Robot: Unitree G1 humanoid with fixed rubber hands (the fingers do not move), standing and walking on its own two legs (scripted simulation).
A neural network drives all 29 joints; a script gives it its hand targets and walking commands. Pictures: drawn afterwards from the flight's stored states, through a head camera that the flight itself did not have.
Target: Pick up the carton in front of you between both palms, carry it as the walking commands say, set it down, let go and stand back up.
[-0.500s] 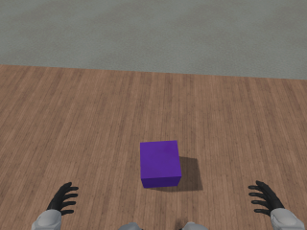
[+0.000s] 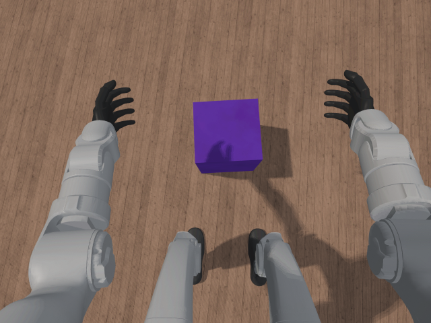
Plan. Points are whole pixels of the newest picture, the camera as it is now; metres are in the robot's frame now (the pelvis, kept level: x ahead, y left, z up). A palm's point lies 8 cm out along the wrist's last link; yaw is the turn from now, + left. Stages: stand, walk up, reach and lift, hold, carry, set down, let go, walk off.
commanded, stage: reach and lift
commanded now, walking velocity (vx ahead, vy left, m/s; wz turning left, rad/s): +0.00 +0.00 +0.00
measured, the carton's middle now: (226, 140) +0.55 +0.00 -0.55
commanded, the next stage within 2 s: none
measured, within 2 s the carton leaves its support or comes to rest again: neither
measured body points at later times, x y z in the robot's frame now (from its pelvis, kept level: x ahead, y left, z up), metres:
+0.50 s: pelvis +0.03 +0.00 -0.05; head +0.37 +0.00 +0.24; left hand +0.56 +0.20 -0.19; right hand +0.58 -0.18 -0.19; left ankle +0.09 +0.13 -0.64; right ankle +0.08 -0.12 -0.64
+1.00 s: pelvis -0.03 +0.00 -0.26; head +0.35 +0.00 -0.02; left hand +0.54 +0.19 -0.42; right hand +0.56 -0.18 -0.42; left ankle +0.08 +0.13 -0.64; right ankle +0.08 -0.12 -0.64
